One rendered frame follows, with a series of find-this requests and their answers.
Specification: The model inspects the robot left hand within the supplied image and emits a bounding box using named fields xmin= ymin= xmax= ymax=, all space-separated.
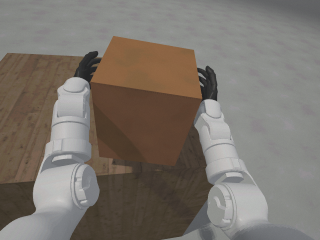
xmin=73 ymin=51 xmax=102 ymax=89

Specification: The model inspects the left robot forearm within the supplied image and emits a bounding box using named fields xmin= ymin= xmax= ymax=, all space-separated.
xmin=33 ymin=77 xmax=92 ymax=207

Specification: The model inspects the robot right hand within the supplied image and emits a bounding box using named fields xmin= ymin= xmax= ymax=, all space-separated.
xmin=197 ymin=65 xmax=218 ymax=102

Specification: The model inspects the robot left upper arm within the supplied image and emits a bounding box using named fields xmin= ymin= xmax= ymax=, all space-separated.
xmin=0 ymin=163 xmax=100 ymax=240

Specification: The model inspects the robot right upper arm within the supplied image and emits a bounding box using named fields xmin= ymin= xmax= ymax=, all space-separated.
xmin=207 ymin=182 xmax=315 ymax=240

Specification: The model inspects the pedestal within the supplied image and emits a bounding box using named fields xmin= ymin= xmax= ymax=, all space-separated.
xmin=0 ymin=53 xmax=214 ymax=240

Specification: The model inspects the carton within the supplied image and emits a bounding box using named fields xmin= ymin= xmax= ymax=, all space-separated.
xmin=90 ymin=36 xmax=203 ymax=166

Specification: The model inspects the right robot forearm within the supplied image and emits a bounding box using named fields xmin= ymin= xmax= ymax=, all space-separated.
xmin=193 ymin=99 xmax=268 ymax=209

